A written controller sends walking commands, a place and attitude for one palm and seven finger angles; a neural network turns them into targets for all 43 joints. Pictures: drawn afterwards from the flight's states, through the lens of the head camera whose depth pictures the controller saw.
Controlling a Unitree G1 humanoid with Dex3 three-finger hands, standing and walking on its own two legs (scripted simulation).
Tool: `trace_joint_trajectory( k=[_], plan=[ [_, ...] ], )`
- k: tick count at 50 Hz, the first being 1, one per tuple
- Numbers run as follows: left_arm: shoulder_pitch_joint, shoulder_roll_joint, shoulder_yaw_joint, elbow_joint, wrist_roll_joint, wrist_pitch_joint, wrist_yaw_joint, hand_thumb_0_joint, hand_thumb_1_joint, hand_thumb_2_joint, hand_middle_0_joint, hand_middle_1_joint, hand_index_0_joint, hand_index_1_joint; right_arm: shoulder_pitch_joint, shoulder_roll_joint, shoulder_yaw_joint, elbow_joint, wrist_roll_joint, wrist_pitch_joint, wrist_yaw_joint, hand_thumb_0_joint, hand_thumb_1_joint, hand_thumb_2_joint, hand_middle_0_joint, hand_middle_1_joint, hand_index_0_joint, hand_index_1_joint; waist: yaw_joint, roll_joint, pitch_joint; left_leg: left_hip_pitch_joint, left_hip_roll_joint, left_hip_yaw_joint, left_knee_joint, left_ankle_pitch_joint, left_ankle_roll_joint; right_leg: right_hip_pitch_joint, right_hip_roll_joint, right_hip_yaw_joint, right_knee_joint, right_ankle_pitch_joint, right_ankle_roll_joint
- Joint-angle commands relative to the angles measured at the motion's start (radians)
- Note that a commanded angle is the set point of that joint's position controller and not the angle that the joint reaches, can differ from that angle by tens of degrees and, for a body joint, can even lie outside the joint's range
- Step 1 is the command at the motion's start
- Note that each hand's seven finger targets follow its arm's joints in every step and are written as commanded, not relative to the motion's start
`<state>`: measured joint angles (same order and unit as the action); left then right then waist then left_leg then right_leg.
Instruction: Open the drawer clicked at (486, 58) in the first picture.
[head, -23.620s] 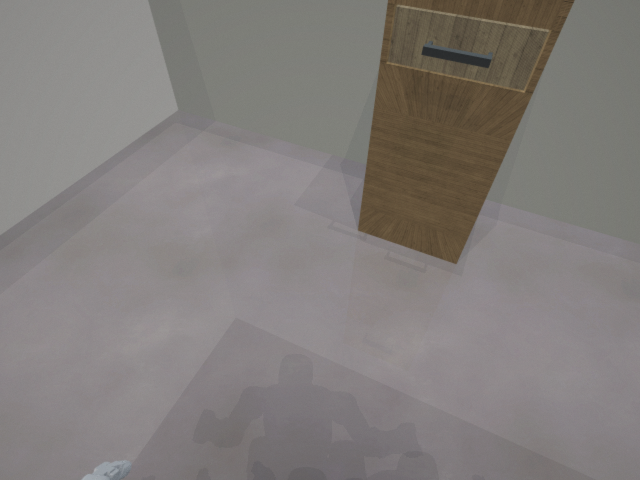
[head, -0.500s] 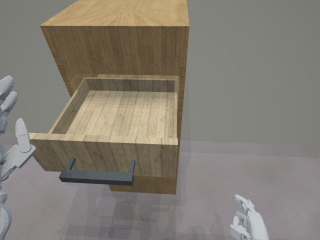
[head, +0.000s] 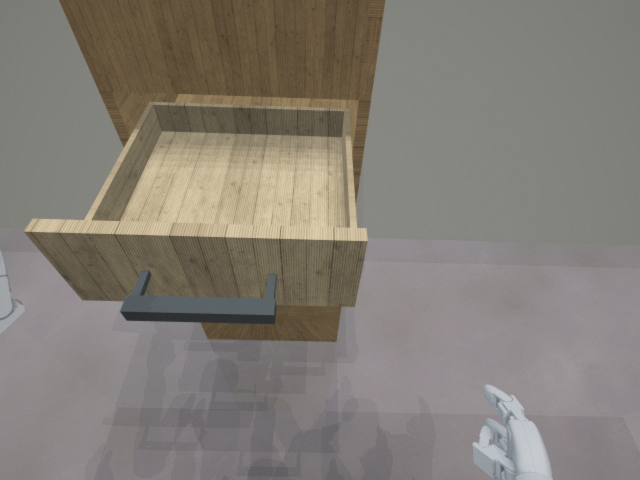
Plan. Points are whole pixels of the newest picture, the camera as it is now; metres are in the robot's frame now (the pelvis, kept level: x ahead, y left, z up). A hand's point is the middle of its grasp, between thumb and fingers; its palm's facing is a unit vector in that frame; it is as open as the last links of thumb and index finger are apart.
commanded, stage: step back with the hand held close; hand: left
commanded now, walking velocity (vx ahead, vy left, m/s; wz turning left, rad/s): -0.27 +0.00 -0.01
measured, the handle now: (204, 294) +0.31 +0.17 +0.06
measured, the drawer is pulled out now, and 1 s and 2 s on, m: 0.29 0.29 0.29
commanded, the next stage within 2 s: stop stepping back and stand still in 0.58 s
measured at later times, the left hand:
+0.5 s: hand out of the picture +0.10 +0.25 +0.24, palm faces +0.49 -0.76 -0.44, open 7.4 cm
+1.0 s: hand out of the picture -0.04 +0.24 +0.22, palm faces +0.52 -0.77 -0.37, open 7.4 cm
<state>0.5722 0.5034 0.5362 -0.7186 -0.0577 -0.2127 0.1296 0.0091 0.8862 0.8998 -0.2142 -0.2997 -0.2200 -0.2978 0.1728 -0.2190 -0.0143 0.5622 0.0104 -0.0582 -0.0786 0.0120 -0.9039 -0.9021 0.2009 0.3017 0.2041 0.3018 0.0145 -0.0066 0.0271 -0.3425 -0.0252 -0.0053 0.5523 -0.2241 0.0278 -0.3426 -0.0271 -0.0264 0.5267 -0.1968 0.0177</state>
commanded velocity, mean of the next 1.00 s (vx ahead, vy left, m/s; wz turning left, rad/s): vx -0.14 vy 0.02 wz -0.01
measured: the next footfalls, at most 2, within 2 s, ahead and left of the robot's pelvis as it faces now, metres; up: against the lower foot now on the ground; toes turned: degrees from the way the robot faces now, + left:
right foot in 0.62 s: -0.21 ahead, -0.13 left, +0.00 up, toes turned -1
left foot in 0.86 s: -0.15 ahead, +0.06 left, +0.00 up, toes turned +2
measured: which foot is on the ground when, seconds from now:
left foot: down 0.00-0.66, up 0.68-0.84, down 0.86-1.00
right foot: down 0.00-0.32, up 0.34-0.60, down 0.62-1.00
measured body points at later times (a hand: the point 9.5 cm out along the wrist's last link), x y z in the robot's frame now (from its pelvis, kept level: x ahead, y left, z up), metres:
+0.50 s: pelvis -0.09 +0.00 +0.00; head -0.08 +0.03 +0.45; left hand +0.07 +0.28 +0.26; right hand +0.06 -0.23 -0.07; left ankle +0.01 +0.09 -0.73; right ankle -0.14 -0.13 -0.70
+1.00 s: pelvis -0.23 -0.02 +0.00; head -0.25 -0.01 +0.45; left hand -0.08 +0.28 +0.24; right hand -0.07 -0.28 -0.06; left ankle -0.19 +0.06 -0.73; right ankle -0.25 -0.13 -0.73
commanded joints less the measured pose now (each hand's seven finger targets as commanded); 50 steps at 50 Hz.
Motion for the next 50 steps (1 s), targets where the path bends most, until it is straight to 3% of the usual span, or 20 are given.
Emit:
trace_joint_trajectory(
  k=[1,5,8,10,13,16,18,21,27,30,32,33,34,35,38,41,43,46,48,50],
  plan=[
    [-0.061,0.108,0.101,-0.152,0.004,-0.063,0.030,0.000,0.900,0.900,-0.200,-0.300,-0.200,-0.300,-0.076,-0.144,-0.044,-0.156,-0.010,-0.073,-0.007,0.000,-0.900,-0.900,0.200,0.300,0.200,0.300,0.002,0.146,-0.142,-0.231,0.186,-0.131,-0.218,0.027,0.042,0.255,0.020,0.018,0.130,0.024,-0.010],
    [-0.155,0.101,0.078,-0.145,0.025,-0.074,0.034,0.000,0.900,0.900,-0.200,-0.300,-0.200,-0.300,-0.065,-0.139,-0.039,-0.156,-0.007,-0.088,-0.005,0.000,-0.900,-0.900,0.200,0.300,0.200,0.300,-0.013,0.032,-0.082,-0.318,0.114,-0.086,-0.130,-0.323,0.037,0.191,-0.042,0.127,-0.002,-0.079,-0.033],
    [-0.203,0.114,0.051,-0.150,0.024,-0.076,0.046,0.000,0.900,0.900,-0.200,-0.300,-0.200,-0.300,-0.047,-0.125,-0.035,-0.134,-0.005,-0.084,-0.001,0.000,-0.900,-0.900,0.200,0.300,0.200,0.300,-0.020,-0.132,-0.068,-0.043,0.009,-0.001,0.168,-0.252,-0.023,-0.159,-0.182,0.274,-0.311,-0.424,-0.096],
    [-0.229,0.123,0.041,-0.175,0.023,-0.073,0.060,0.000,0.900,0.900,-0.200,-0.300,-0.200,-0.300,-0.049,-0.112,-0.024,-0.112,-0.014,-0.075,-0.005,0.000,-0.900,-0.900,0.200,0.300,0.200,0.300,-0.025,-0.148,-0.091,0.069,0.004,0.013,0.292,-0.207,-0.029,-0.258,-0.242,0.256,-0.355,-0.443,-0.128],
    [-0.190,0.126,0.065,-0.152,0.019,-0.064,0.063,0.000,0.900,0.900,-0.200,-0.300,-0.200,-0.300,-0.056,-0.114,-0.017,-0.120,-0.015,-0.064,-0.013,0.000,-0.900,-0.900,0.200,0.300,0.200,0.300,-0.030,-0.042,-0.089,0.038,0.043,-0.032,0.006,-0.185,-0.013,-0.178,-0.134,0.109,-0.214,-0.336,-0.072],
    [-0.160,0.120,0.109,-0.186,0.027,-0.099,0.065,0.000,0.900,0.900,-0.200,-0.300,-0.200,-0.300,-0.064,-0.127,-0.031,-0.141,-0.024,-0.078,-0.020,0.000,-0.900,-0.900,0.200,0.300,0.200,0.300,-0.009,0.335,-0.118,-0.328,0.308,-0.368,-0.387,-0.337,0.087,0.142,0.075,0.004,0.345,-0.207,-0.012],
    [-0.134,0.121,0.121,-0.177,0.029,-0.103,0.059,0.000,0.900,0.900,-0.200,-0.300,-0.200,-0.300,-0.039,-0.111,-0.048,-0.131,-0.030,-0.096,-0.008,0.000,-0.900,-0.900,0.200,0.300,0.200,0.300,-0.016,0.257,-0.154,-0.283,0.331,-0.329,-0.370,-0.246,0.112,0.121,0.081,0.057,0.498,-0.279,-0.016],
    [-0.069,0.087,0.081,-0.195,0.012,-0.091,0.053,0.000,0.900,0.900,-0.200,-0.300,-0.200,-0.300,-0.035,-0.111,-0.049,-0.104,-0.029,-0.126,0.013,0.000,-0.900,-0.900,0.200,0.300,0.200,0.300,-0.004,0.186,-0.184,-0.010,0.276,-0.221,-0.211,0.237,0.103,0.004,0.071,0.030,0.327,-0.288,-0.013],
    [-0.130,0.109,0.060,-0.242,-0.019,-0.073,0.032,0.000,0.900,0.900,-0.200,-0.300,-0.200,-0.300,-0.074,-0.129,-0.036,-0.043,-0.040,-0.157,0.037,0.000,-0.900,-0.900,0.200,0.300,0.200,0.300,-0.008,0.237,-0.232,0.125,0.281,-0.223,-0.230,0.399,0.095,0.065,0.093,0.015,0.107,-0.266,-0.014],
    [-0.106,0.149,0.108,-0.257,-0.036,-0.086,0.021,0.000,0.900,0.900,-0.200,-0.300,-0.200,-0.300,-0.108,-0.120,-0.032,-0.048,-0.035,-0.148,0.045,0.000,-0.900,-0.900,0.200,0.300,0.200,0.300,0.015,0.187,-0.284,0.135,0.239,-0.180,-0.177,0.376,0.061,0.144,0.072,0.021,-0.103,-0.119,-0.034],
    [-0.085,0.206,0.154,-0.260,-0.040,-0.100,0.016,0.000,0.900,0.900,-0.200,-0.300,-0.200,-0.300,-0.122,-0.100,-0.025,-0.068,-0.013,-0.127,0.048,0.000,-0.900,-0.900,0.200,0.300,0.200,0.300,0.006,-0.030,-0.286,0.064,0.107,-0.028,-0.009,0.132,-0.016,0.142,-0.104,0.174,-0.241,0.145,-0.082],
    [-0.095,0.244,0.188,-0.242,-0.043,-0.110,0.027,0.000,0.900,0.900,-0.200,-0.300,-0.200,-0.300,-0.137,-0.090,-0.018,-0.073,0.003,-0.115,0.043,0.000,-0.900,-0.900,0.200,0.300,0.200,0.300,0.014,-0.138,-0.247,0.001,0.024,0.038,0.181,-0.102,-0.060,0.071,-0.256,0.284,-0.277,0.311,-0.112],
    [-0.104,0.255,0.205,-0.253,-0.042,-0.119,0.045,0.000,0.900,0.900,-0.200,-0.300,-0.200,-0.300,-0.157,-0.095,-0.013,-0.074,0.020,-0.108,0.040,0.000,-0.900,-0.900,0.200,0.300,0.200,0.300,0.025,-0.187,-0.270,-0.162,-0.040,0.024,0.370,-0.271,-0.078,0.188,-0.290,0.267,-0.200,0.775,-0.088],
    [-0.031,0.229,0.190,-0.226,-0.025,-0.098,0.045,0.000,0.900,0.900,-0.200,-0.300,-0.200,-0.300,-0.128,-0.097,-0.019,-0.096,0.031,-0.108,0.036,0.000,-0.900,-0.900,0.200,0.300,0.200,0.300,0.014,-0.202,-0.287,-0.195,-0.020,-0.026,0.453,-0.247,-0.056,0.243,-0.276,0.179,-0.115,0.914,-0.065],
    [0.024,0.185,0.186,-0.167,-0.004,-0.051,0.041,0.000,0.900,0.900,-0.200,-0.300,-0.200,-0.300,-0.099,-0.057,0.003,-0.116,0.005,-0.070,0.017,0.000,-0.900,-0.900,0.200,0.300,0.200,0.300,-0.021,-0.070,-0.235,-0.129,0.027,0.039,0.287,-0.081,-0.056,0.206,-0.187,0.114,-0.083,0.674,-0.139],
    [-0.029,0.123,0.110,-0.064,-0.016,-0.035,0.048,0.000,0.900,0.900,-0.200,-0.300,-0.200,-0.300,-0.051,-0.094,-0.003,-0.076,0.002,-0.079,0.001,0.000,-0.900,-0.900,0.200,0.300,0.200,0.300,-0.047,-0.024,-0.153,0.097,0.026,0.054,-0.045,0.056,-0.030,0.105,-0.136,0.087,-0.119,0.383,-0.076],
    [-0.083,0.099,0.060,-0.047,-0.015,-0.031,0.050,0.000,0.900,0.900,-0.200,-0.300,-0.200,-0.300,-0.033,-0.136,-0.023,-0.080,0.009,-0.095,-0.002,0.000,-0.900,-0.900,0.200,0.300,0.200,0.300,-0.036,0.020,-0.124,0.143,0.119,-0.038,-0.134,0.216,0.012,0.087,-0.063,0.077,-0.116,0.157,-0.020],
    [-0.102,0.106,0.044,-0.021,-0.002,-0.038,0.045,0.000,0.900,0.900,-0.200,-0.300,-0.200,-0.300,-0.035,-0.146,-0.023,-0.092,0.010,-0.092,-0.001,0.000,-0.900,-0.900,0.200,0.300,0.200,0.300,-0.039,0.046,-0.104,0.123,0.135,-0.093,-0.121,0.284,0.028,0.111,-0.038,0.089,-0.135,0.182,-0.025],
    [-0.152,0.088,-0.001,-0.108,0.006,-0.058,0.037,0.000,0.900,0.900,-0.200,-0.300,-0.200,-0.300,-0.040,-0.139,-0.011,-0.102,0.003,-0.091,0.007,0.000,-0.900,-0.900,0.200,0.300,0.200,0.300,-0.036,0.126,-0.108,0.078,0.164,-0.149,-0.201,0.187,0.020,0.123,-0.009,0.029,-0.085,0.000,-0.021],
    [-0.178,0.077,-0.019,-0.156,0.016,-0.071,0.040,0.000,0.900,0.900,-0.200,-0.300,-0.200,-0.300,-0.067,-0.131,-0.009,-0.105,-0.004,-0.106,0.006,0.000,-0.900,-0.900,0.200,0.300,0.200,0.300,-0.032,0.154,-0.068,-0.017,0.191,-0.204,-0.318,-0.252,0.041,0.128,0.010,0.027,-0.065,-0.174,-0.023]
  ],
)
